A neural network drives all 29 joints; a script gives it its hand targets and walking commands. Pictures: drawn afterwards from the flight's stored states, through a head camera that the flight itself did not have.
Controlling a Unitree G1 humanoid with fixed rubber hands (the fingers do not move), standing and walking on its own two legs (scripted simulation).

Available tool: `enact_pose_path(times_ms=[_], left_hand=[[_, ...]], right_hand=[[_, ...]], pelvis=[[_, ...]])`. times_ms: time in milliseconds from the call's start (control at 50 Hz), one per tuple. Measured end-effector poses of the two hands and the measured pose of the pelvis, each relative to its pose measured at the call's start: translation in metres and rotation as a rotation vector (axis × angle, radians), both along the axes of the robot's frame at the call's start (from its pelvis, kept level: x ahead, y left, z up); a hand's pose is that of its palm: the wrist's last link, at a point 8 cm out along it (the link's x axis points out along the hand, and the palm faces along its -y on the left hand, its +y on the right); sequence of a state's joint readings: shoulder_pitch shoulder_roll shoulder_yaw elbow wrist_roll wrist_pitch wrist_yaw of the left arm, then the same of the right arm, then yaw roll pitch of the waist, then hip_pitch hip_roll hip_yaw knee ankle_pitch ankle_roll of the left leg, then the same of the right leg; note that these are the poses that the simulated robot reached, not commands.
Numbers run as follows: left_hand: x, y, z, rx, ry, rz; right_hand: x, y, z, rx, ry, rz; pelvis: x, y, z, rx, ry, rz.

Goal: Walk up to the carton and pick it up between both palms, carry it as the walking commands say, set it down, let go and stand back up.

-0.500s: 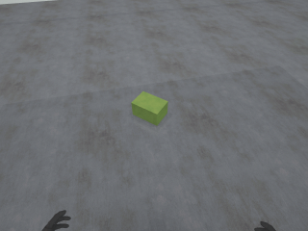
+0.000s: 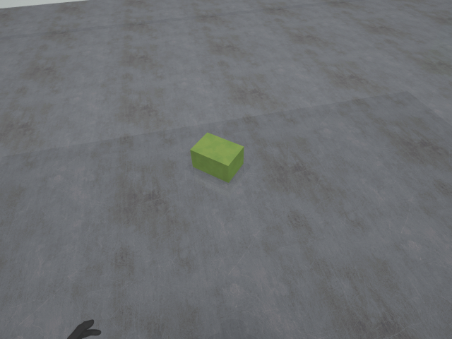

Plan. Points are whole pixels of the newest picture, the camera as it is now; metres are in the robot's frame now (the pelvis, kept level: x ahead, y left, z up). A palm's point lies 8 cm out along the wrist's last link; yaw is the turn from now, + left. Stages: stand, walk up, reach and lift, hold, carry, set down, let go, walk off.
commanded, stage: stand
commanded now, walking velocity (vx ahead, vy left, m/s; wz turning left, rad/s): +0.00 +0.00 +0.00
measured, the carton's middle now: (217, 157) +1.23 +0.11 -0.71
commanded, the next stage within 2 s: walk up in 0.12 s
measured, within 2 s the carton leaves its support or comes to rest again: neither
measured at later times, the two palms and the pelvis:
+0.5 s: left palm out of the picture +0.08 +0.37 -0.09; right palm out of the picture +0.13 -0.30 -0.09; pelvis +0.02 +0.03 -0.01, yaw +2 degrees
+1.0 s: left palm (63, 266) +0.28 +0.38 -0.09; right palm (379, 286) +0.25 -0.29 -0.12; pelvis +0.18 +0.04 -0.03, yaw +2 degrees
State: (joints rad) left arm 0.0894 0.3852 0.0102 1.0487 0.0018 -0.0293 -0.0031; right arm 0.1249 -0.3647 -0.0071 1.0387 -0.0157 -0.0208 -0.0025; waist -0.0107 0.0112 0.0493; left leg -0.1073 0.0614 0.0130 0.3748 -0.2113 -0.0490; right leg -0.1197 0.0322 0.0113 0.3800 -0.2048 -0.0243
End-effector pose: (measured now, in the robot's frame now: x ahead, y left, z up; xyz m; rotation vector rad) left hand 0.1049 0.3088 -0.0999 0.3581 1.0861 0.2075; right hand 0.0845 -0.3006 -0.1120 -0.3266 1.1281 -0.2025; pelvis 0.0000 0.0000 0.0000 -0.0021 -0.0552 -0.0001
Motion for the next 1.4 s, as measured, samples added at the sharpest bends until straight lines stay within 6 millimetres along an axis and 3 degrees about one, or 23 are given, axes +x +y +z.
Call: enact_pose_path(times_ms=[380,500,560,640,780,880,960,1120,1240,1300,1400], left_hand=[[0.003,0.013,0.002,-0.005,-0.027,-0.009],[-0.026,0.061,0.006,0.052,-0.027,0.057],[-0.029,0.090,0.000,0.070,-0.007,0.076],[0.001,0.102,-0.014,0.063,-0.015,0.041],[0.078,0.080,-0.016,-0.014,-0.061,-0.050],[0.137,0.065,-0.006,-0.007,-0.096,-0.095],[0.170,0.063,0.003,0.045,-0.164,-0.080],[0.159,0.096,0.020,0.117,-0.106,0.044],[0.172,0.124,0.001,0.099,-0.046,0.080],[0.200,0.123,-0.014,0.069,-0.022,0.062],[0.257,0.112,-0.021,0.025,-0.015,0.003]], right_hand=[[0.010,-0.002,0.007,-0.015,-0.014,0.024],[0.049,-0.004,0.021,-0.065,-0.069,0.089],[0.073,0.005,0.028,-0.092,-0.098,0.122],[0.083,0.012,0.027,-0.128,-0.128,0.109],[0.085,0.020,0.028,-0.112,-0.092,0.059],[0.105,0.009,0.016,-0.090,-0.072,0.040],[0.144,0.004,-0.001,-0.069,-0.071,0.059],[0.260,0.031,0.006,-0.037,-0.138,0.185],[0.336,0.058,0.018,-0.064,-0.199,0.259],[0.350,0.059,0.021,-0.093,-0.222,0.229],[0.348,0.050,0.025,-0.109,-0.166,0.151]], pelvis=[[0.005,0.006,-0.001,-0.011,0.017,0.009],[0.022,0.025,-0.008,-0.041,0.017,0.040],[0.037,0.039,-0.015,-0.042,0.012,0.057],[0.054,0.053,-0.026,-0.006,0.003,0.046],[0.097,0.055,-0.020,0.012,-0.012,0.017],[0.138,0.046,-0.022,0.011,-0.009,0.010],[0.170,0.037,-0.031,-0.022,-0.009,0.033],[0.222,0.048,-0.023,-0.037,0.002,0.068],[0.265,0.072,-0.031,-0.019,0.008,0.071],[0.284,0.080,-0.036,-0.010,0.010,0.070],[0.317,0.077,-0.030,0.016,0.012,0.060]])
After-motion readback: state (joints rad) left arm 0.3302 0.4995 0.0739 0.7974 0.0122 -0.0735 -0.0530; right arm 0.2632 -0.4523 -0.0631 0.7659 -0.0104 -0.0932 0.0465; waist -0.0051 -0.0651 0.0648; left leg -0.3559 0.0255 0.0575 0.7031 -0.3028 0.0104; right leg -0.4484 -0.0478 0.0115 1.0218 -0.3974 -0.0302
